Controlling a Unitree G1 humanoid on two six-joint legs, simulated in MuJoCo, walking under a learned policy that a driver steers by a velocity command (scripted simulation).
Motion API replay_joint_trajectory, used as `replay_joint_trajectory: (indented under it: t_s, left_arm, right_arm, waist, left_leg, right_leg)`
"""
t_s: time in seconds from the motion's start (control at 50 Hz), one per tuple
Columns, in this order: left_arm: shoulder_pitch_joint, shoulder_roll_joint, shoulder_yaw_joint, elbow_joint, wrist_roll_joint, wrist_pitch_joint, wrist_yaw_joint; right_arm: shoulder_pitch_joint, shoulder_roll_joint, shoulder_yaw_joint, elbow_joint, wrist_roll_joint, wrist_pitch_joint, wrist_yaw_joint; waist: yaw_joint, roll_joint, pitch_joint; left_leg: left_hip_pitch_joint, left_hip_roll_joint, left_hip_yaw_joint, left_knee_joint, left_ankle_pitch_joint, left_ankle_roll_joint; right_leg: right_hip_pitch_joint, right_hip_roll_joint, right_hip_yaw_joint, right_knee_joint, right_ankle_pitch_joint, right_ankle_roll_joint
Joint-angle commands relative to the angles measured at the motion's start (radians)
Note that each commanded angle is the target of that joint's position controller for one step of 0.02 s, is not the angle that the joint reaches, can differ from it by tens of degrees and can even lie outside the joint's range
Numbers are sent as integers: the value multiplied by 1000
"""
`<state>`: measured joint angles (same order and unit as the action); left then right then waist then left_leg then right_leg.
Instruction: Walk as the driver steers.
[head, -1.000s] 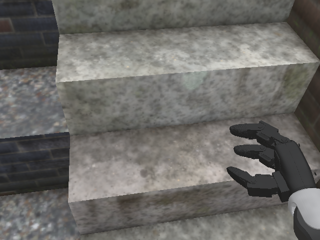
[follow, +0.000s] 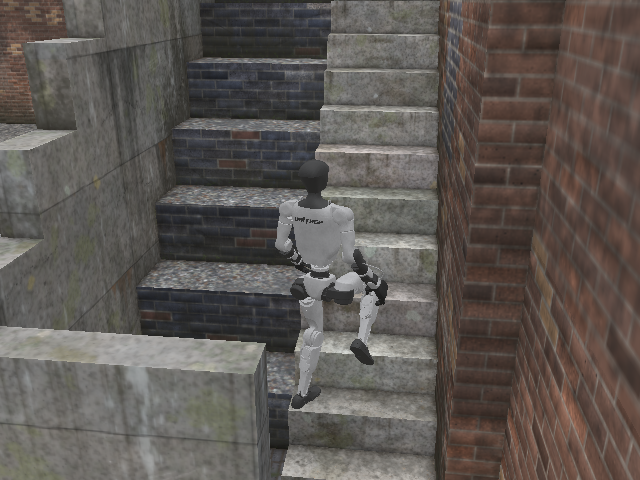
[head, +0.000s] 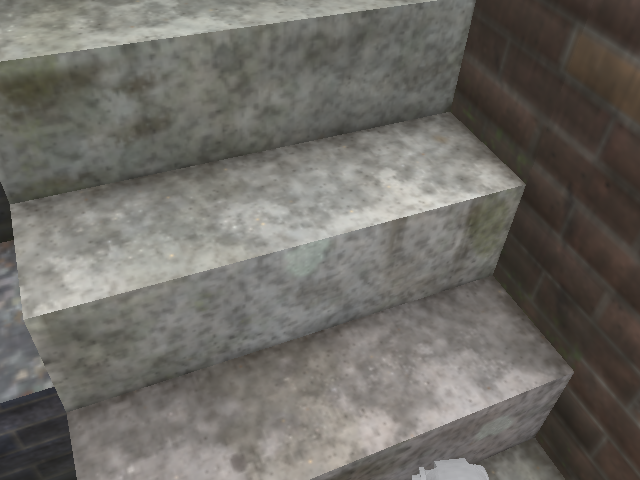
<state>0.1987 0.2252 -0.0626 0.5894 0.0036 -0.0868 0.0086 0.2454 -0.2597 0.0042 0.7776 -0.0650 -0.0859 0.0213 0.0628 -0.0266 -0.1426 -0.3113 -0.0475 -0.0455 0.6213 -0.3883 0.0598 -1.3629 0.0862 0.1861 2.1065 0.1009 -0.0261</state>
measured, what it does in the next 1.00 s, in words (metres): steps to the right, turning left: right foot 0.18 m higher, then left foot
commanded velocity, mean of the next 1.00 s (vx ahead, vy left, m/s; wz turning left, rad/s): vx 1.00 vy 0.00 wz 0.58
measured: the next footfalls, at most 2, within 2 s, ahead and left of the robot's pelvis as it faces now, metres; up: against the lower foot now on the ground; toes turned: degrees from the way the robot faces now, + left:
right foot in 0.28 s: +0.23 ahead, -0.26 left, +0.18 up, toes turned -18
left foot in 0.60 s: +0.21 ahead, -0.11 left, +0.20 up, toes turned -4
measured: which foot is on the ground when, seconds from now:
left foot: down 0.00-0.36, up 0.38-0.58, down 0.60-0.76, up 0.78-1.00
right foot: up 0.00-0.26, down 0.28-0.48, up 0.50-0.72, down 0.74-1.00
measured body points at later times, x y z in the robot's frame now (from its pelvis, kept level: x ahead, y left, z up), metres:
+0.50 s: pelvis +0.15 -0.15 +0.12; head +0.18 -0.14 +0.57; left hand +0.36 +0.04 +0.01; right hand +0.24 -0.42 +0.03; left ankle +0.11 -0.06 -0.36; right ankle +0.17 -0.26 -0.59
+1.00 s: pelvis +0.11 -0.22 +0.01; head +0.16 -0.24 +0.46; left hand +0.36 -0.03 -0.06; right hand +0.21 -0.44 -0.11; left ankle +0.13 -0.08 -0.35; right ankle +0.15 -0.31 -0.73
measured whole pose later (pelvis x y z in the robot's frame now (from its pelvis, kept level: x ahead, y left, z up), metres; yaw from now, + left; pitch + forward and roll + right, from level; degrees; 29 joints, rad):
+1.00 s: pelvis +0.11 -0.22 +0.01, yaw +17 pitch +0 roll +1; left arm -0.11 0.16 -0.06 0.72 0.04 -0.04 0.00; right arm 0.36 -0.15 0.03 0.52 0.02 0.03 -0.10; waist -0.29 0.02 0.10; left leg -1.30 0.12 -0.01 2.32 -0.42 -0.10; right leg -0.23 -0.19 -0.45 0.53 -0.28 -0.02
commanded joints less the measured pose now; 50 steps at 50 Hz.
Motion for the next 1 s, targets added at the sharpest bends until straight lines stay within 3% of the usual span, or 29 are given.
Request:
replay_joint_trajectory:
  t_s: [0.02,0.1,0.16,0.18,0.24,0.28,0.3,0.32,0.34,0.36,0.38,0.42,0.46,0.52,0.54,0.58,0.6,0.62,0.66,0.68,0.7,0.72,0.74,0.76,0.8,0.86,0.88,0.94,1.0]
  left_arm:
    - [-56,-59,-38,-53,-37,-10,-5]
    - [-135,-59,-47,-76,-40,3,-26]
    - [-194,-45,-51,-88,-17,17,-19]
    - [-245,-42,-54,-99,-40,8,-22]
    - [-386,-71,-76,-156,1,-14,-46]
    - [-462,-68,-96,-159,-7,-33,-76]
    - [-392,-69,-88,-164,1,-56,-76]
    - [-285,-11,-53,-161,21,-105,-82]
    - [85,137,11,-62,13,-123,-74]
    - [369,305,79,81,-6,-79,-44]
    - [399,317,104,203,-36,-30,-26]
    - [74,166,68,146,41,13,-10]
    - [-306,18,14,68,66,12,-8]
    - [-639,149,61,30,58,32,18]
    - [-736,199,78,-22,65,20,23]
    - [-750,148,55,-89,66,6,56]
    - [-662,115,37,-80,16,5,61]
    - [-647,118,27,-107,25,9,55]
    - [-405,49,9,-193,61,64,17]
    - [-331,105,28,-180,65,76,0]
    - [-455,115,27,-177,92,82,-18]
    - [-445,90,22,-172,82,101,-28]
    - [-477,91,16,-118,105,136,-36]
    - [-581,67,7,-114,123,163,-37]
    - [-555,211,61,-27,34,101,-36]
    - [-416,142,56,78,18,122,-50]
    - [-352,232,99,114,-11,124,-38]
    - [-342,218,98,116,54,114,6]
    - [-287,170,82,154,63,87,36]
  right_arm:
    - [3,3,21,3,-1,-27,22]
    - [164,-36,17,119,47,-15,10]
    - [178,-42,26,184,26,-6,2]
    - [213,-52,24,199,35,-6,6]
    - [252,-2,37,262,48,6,-14]
    - [272,-52,10,272,89,37,-43]
    - [329,-47,14,295,112,61,-39]
    - [461,-40,11,319,89,51,-26]
    - [271,-140,-24,209,51,14,-11]
    - [88,-151,-42,60,25,-32,24]
    - [38,-25,-32,-8,22,-57,41]
    - [79,27,-56,-111,99,-39,4]
    - [232,14,-56,-166,72,56,-9]
    - [441,-136,-97,-169,43,158,-51]
    - [623,-168,-119,-118,-9,165,-61]
    - [751,-146,-127,-55,-49,171,-78]
    - [704,-63,-106,-62,-39,152,-72]
    - [586,-54,-89,-107,-25,127,-51]
    - [179,-10,-32,-242,12,50,-41]
    - [51,-9,-29,-297,31,32,-60]
    - [109,27,-22,-301,38,35,-79]
    - [45,9,-22,-353,87,47,-100]
    - [41,12,-24,-370,130,58,-112]
    - [93,3,-30,-371,148,61,-131]
    - [445,-43,-30,-344,62,91,-163]
    - [304,-11,-6,-344,81,97,-132]
    - [237,37,20,-381,60,110,-135]
    - [37,77,22,-383,97,89,-131]
    - [-29,133,29,-396,82,98,-119]
  waist:
    - [-38,50,101]
    - [-94,78,182]
    - [-92,140,220]
    - [-117,142,263]
    - [-122,134,260]
    - [-139,155,273]
    - [-89,163,180]
    - [-49,154,-53]
    - [135,170,-225]
    - [188,21,-444]
    - [66,-250,-446]
    - [-149,-214,-361]
    - [-391,-136,-189]
    - [-616,-41,77]
    - [-679,-34,123]
    - [-632,72,128]
    - [-545,129,103]
    - [-478,171,139]
    - [-115,462,275]
    - [-59,403,251]
    - [-165,147,232]
    - [-137,-79,336]
    - [-229,-265,344]
    - [-293,-276,257]
    - [-412,-372,-173]
    - [-293,-84,-97]
    - [-271,-138,-88]
    - [-200,-79,27]
    - [-208,-83,88]
  left_leg:
    - [132,283,-345,-289,-35,114]
    - [331,340,-367,-342,-44,141]
    - [345,365,-326,-428,24,196]
    - [360,368,-292,-457,40,194]
    - [275,360,-220,-538,226,178]
    - [166,329,-87,-617,478,135]
    - [90,259,-11,-469,1005,96]
    - [40,228,-35,-139,1445,56]
    - [-89,217,-114,187,1558,-8]
    - [-203,148,-87,438,1165,-80]
    - [-514,39,-95,771,117,-64]
    - [-837,34,-71,1347,2,-37]
    - [-748,105,5,1515,-125,-11]
    - [-137,38,-18,1232,10,57]
    - [18,-24,-5,948,105,87]
    - [64,-24,11,676,206,63]
    - [-35,55,-156,492,87,82]
    - [-186,26,-132,328,215,80]
    - [-473,-128,-262,144,856,64]
    - [-508,-116,-307,188,941,42]
    - [-558,-89,-312,253,809,4]
    - [-795,-114,-326,391,238,-25]
    - [-920,-169,-185,693,-267,-48]
    - [-888,-186,-102,1017,-304,-74]
    - [-802,-26,-111,1502,-430,-115]
    - [-1249,28,-54,1555,-346,-114]
    - [-1284,127,-38,1610,-268,-138]
    - [-1368,160,54,1812,-44,-196]
    - [-1329,203,42,1718,116,-160]
  right_leg:
    - [-222,-33,5,131,0,-11]
    - [-363,-73,18,102,-115,-21]
    - [-341,-120,-34,125,-156,-3]
    - [-370,-141,-32,42,-185,-5]
    - [-126,-267,-198,-197,-144,-17]
    - [272,-285,-276,-707,-262,-15]
    - [621,-208,-281,-872,-432,-49]
    - [1070,-186,-173,-1003,-488,-104]
    - [1505,-247,-12,-1270,-256,-132]
    - [1821,-389,181,-1490,-286,-153]
    - [2004,-498,236,-1474,-104,-140]
    - [1790,-503,6,-1436,221,-77]
    - [1382,-436,-244,-1560,163,-34]
    - [806,-218,-576,-1783,138,112]
    - [732,-143,-611,-1748,263,148]
    - [786,-253,-524,-1584,306,4]
    - [932,-337,-376,-1494,144,-65]
    - [1070,-334,-338,-1429,-41,-91]
    - [1139,-149,-247,-1157,-399,-50]
    - [1144,-173,-252,-1241,-323,-62]
    - [1178,-218,-268,-1445,-216,-91]
    - [1279,-283,-224,-1745,4,-110]
    - [1320,-319,-333,-1790,368,-132]
    - [1282,-305,-438,-1703,625,-100]
    - [1526,-606,-349,-1614,1046,-237]
    - [1805,-534,-387,-1620,441,-195]
    - [1758,-621,-325,-1687,92,-195]
    - [1546,-616,-296,-1861,-393,-132]
    - [1406,-568,-360,-1903,-470,-42]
